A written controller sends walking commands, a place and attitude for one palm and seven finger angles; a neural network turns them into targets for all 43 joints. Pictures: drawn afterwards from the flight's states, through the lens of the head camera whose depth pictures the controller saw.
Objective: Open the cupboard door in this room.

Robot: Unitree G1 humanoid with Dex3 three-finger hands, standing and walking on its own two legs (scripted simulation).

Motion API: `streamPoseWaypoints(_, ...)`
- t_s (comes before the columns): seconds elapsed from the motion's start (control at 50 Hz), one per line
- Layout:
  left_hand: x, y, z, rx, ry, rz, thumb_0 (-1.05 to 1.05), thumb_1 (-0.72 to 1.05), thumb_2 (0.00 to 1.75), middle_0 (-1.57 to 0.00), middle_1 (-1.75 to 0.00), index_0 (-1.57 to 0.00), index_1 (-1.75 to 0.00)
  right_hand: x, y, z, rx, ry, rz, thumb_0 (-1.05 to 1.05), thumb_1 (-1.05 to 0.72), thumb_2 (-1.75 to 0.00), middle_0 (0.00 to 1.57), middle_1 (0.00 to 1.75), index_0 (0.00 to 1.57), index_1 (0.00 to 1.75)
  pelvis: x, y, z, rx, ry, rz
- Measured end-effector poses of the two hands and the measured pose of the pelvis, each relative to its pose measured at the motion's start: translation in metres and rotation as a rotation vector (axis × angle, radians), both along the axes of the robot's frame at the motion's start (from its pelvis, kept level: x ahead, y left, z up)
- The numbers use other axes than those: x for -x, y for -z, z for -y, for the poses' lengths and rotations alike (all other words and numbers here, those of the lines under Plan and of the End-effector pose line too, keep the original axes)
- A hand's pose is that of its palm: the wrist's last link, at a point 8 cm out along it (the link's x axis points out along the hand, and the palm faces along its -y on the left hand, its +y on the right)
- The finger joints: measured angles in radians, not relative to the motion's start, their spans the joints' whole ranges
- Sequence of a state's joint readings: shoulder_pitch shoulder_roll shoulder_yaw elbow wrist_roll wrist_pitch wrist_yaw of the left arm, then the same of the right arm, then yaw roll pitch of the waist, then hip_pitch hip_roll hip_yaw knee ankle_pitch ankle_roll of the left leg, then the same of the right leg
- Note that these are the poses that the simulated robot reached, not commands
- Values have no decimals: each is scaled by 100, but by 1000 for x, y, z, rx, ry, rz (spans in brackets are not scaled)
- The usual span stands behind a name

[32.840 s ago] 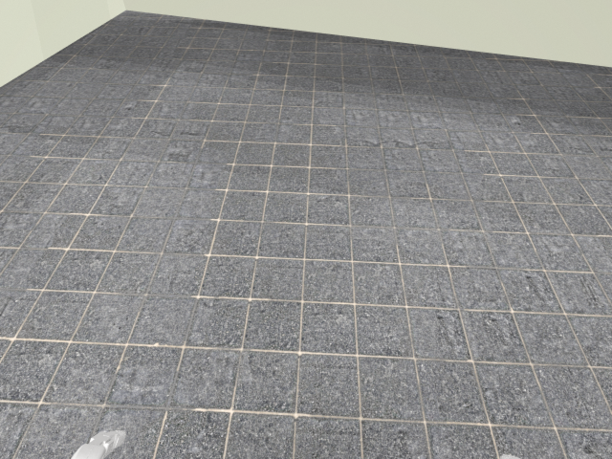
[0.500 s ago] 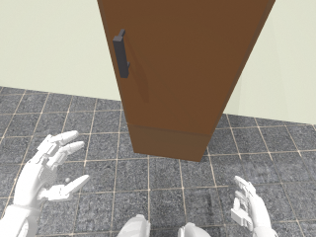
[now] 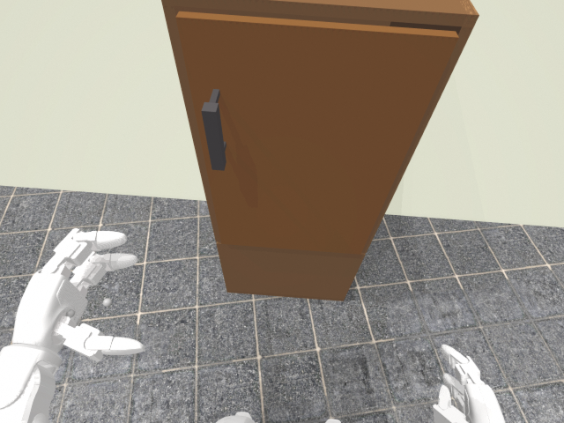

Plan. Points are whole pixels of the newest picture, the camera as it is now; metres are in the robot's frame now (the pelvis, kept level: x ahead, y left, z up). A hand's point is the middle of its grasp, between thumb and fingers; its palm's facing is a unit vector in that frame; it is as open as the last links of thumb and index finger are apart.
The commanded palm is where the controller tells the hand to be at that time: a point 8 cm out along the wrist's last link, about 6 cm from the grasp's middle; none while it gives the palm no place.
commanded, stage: raise the hand with hooked fingers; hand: left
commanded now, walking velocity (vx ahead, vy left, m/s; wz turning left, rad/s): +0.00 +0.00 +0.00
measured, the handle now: (217, 130) +0.55 +0.15 +0.08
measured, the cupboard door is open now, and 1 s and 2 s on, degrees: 0 0 0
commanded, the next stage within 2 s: move the hooked fingers beside the handle in 0.90 s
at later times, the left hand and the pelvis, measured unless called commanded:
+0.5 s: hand (47, 252) +0.29 +0.30 +0.10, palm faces +0.00 -1.00 -0.04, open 13.9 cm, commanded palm +0.25 +0.34 +0.10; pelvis -0.01 +0.02 +0.02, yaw +1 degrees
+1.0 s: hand (67, 259) +0.28 +0.28 +0.10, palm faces +0.00 -1.00 -0.04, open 13.9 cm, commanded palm +0.25 +0.33 +0.10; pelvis -0.01 +0.00 +0.02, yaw +0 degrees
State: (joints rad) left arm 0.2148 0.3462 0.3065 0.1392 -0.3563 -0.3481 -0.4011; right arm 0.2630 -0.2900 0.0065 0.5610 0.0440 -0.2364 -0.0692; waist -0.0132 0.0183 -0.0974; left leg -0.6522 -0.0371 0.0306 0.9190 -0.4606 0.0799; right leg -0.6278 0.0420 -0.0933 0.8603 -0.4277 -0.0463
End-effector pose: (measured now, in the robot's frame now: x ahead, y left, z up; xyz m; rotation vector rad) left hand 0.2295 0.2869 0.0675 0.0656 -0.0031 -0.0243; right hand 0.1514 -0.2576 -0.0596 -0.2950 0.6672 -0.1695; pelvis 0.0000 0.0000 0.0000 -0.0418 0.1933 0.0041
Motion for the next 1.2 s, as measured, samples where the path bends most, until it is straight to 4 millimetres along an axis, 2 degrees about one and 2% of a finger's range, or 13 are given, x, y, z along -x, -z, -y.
streamPoseWaypoints(0.08,-8,-19,-19,-7,-36,54,-1,-38,35,-30,-113,-30,-113,-13,-6,-21,-31,-39,38,2,-90,-90,20,30,20,30,0,-3,-6,4,-8,15)
streamPoseWaypoints(0.22,-16,-14,-41,15,-28,-74,-1,-46,31,-30,-118,-30,-118,-18,-8,-46,-66,-75,40,1,-90,-90,20,30,20,30,3,-9,-17,10,-14,33)
streamPoseWaypoints(0.36,-25,-36,-58,4,-44,19,-1,-49,30,-31,-119,-30,-120,-5,-8,-49,-45,-80,-11,1,-90,-90,20,30,20,31,5,-13,-20,9,-15,55)
streamPoseWaypoints(0.46,-37,-40,-72,20,-44,-9,-1,-49,30,-31,-120,-30,-120,9,-7,-40,-26,-50,-53,1,-90,-90,20,30,20,31,6,-15,-21,9,-17,59)
streamPoseWaypoints(0.56,-41,-34,-63,23,8,-60,-1,-49,30,-30,-120,-30,-120,19,-10,-30,-18,-23,-59,2,-90,-90,20,30,20,30,4,-17,-22,8,-8,55)
streamPoseWaypoints(0.7,-38,-35,-56,34,-18,-7,-1,-49,30,-31,-120,-30,-120,22,-12,-22,-8,-20,-66,1,-90,-90,20,30,20,30,4,-18,-17,2,1,58)
streamPoseWaypoints(0.78,-36,-33,-57,39,-41,-14,-1,-49,30,-31,-120,-30,-120,21,-11,-20,-12,-23,-69,1,-90,-90,20,30,20,30,5,-18,-13,2,-5,58)
streamPoseWaypoints(0.86,-34,-31,-49,27,-18,-40,-1,-49,30,-30,-120,-30,-120,17,-10,-19,-23,-25,-57,1,-90,-90,20,30,20,30,6,-17,-10,2,-8,58)
streamPoseWaypoints(0.94,-32,-36,-42,18,-8,-25,-1,-49,30,-30,-120,-30,-120,13,-9,-19,-35,-29,-38,1,-90,-90,20,30,20,30,6,-18,-7,-2,-5,60)
streamPoseWaypoints(1.04,-32,-40,-44,34,-40,-3,-1,-49,30,-31,-120,-31,-120,8,-8,-17,-45,-37,-28,1,-90,-90,20,30,20,30,6,-17,-1,-7,-6,60)
streamPoseWaypoints(1.12,-37,-36,-40,39,-41,-26,-1,-50,30,-31,-120,-30,-120,7,-5,-13,-42,-42,-35,1,-90,-90,20,30,20,30,8,-16,3,-7,-15,58)
streamPoseWaypoints(1.2,-50,-34,-31,39,-16,-34,-1,-50,30,-30,-120,-30,-120,10,-1,-7,-30,-36,-56,1,-90,-90,20,30,20,30,10,-15,7,-9,-18,51)
